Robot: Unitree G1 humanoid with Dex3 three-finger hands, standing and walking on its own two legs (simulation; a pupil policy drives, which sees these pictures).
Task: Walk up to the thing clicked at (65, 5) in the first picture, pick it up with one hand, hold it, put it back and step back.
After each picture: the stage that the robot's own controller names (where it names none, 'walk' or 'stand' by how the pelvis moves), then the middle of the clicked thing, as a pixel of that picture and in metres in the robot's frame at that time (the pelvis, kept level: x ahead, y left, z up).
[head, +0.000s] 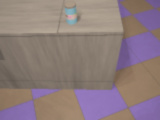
stand; (71, 13) +0.85 +0.10 -0.04
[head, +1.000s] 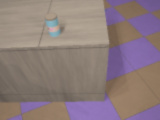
walk; (52, 25) +0.75 +0.22 -0.03
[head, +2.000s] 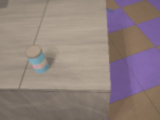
stand; (37, 59) +0.47 +0.24 -0.02
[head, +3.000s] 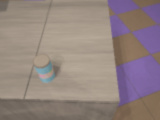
stand; (44, 68) +0.43 +0.20 -0.04
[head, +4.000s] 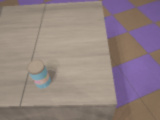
stand; (39, 74) +0.41 +0.22 -0.04
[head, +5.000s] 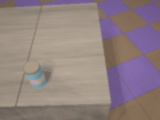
stand; (35, 74) +0.42 +0.23 -0.05
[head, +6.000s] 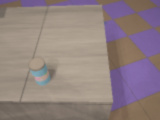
stand; (40, 71) +0.44 +0.22 -0.05
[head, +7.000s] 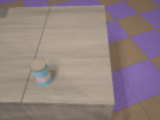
stand; (41, 72) +0.43 +0.22 -0.05
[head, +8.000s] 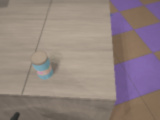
rise first; (42, 65) +0.44 +0.21 -0.04
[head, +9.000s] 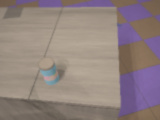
go down; (49, 71) +0.43 +0.21 -0.04
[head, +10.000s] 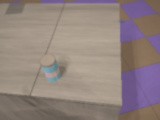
go down; (50, 68) +0.44 +0.21 -0.04
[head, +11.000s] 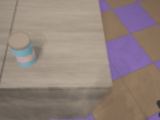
go down; (23, 50) +0.45 +0.19 +0.01
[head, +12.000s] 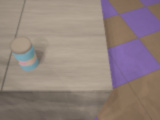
approach; (25, 54) +0.44 +0.20 +0.01
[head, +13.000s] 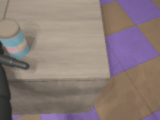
close in; (13, 39) +0.46 +0.21 +0.05
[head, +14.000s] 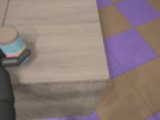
lift; (13, 46) +0.45 +0.20 +0.05
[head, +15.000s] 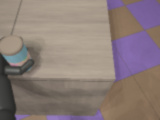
lift; (17, 55) +0.41 +0.21 +0.05
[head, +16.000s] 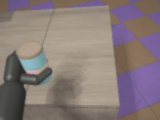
lift; (35, 63) +0.33 +0.16 +0.17
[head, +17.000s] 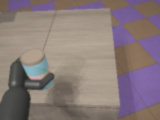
hold; (38, 70) +0.33 +0.17 +0.13
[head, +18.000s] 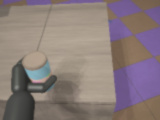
crouch; (40, 72) +0.32 +0.16 +0.11
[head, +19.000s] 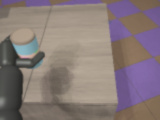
crouch; (28, 49) +0.39 +0.19 +0.15
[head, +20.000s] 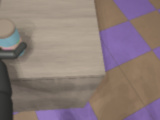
lower; (9, 39) +0.47 +0.20 +0.03
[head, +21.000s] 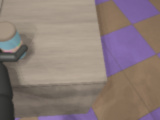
lower; (10, 42) +0.46 +0.20 +0.05
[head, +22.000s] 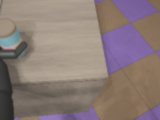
lower; (9, 39) +0.47 +0.20 +0.05
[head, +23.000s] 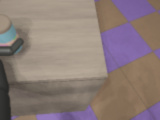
lower; (5, 35) +0.48 +0.21 +0.05
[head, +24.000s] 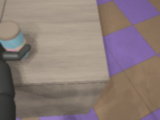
loosen; (13, 41) +0.46 +0.20 +0.05
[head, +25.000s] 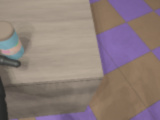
withdraw; (8, 42) +0.47 +0.20 +0.05
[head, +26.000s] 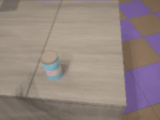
sink last; (52, 65) +0.43 +0.18 +0.00
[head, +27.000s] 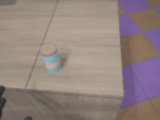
stand; (51, 58) +0.46 +0.18 +0.00
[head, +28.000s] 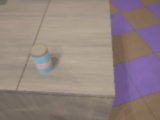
stand; (42, 59) +0.46 +0.20 +0.00
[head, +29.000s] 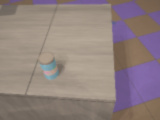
walk; (49, 66) +0.46 +0.19 -0.05
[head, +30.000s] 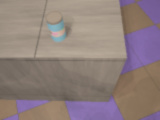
walk; (56, 27) +0.57 +0.14 -0.02
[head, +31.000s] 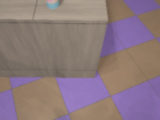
walk; out of the picture +0.81 +0.18 -0.03
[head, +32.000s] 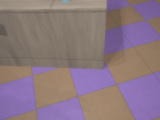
stand; out of the picture +1.09 +0.20 -0.03
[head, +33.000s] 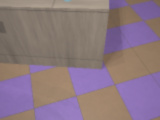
stand; out of the picture +1.08 +0.15 -0.04
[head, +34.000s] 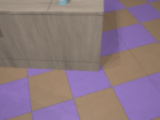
stand; out of the picture +1.09 +0.17 -0.05
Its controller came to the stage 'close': yes
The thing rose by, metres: 0.20
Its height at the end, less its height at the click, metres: +0.00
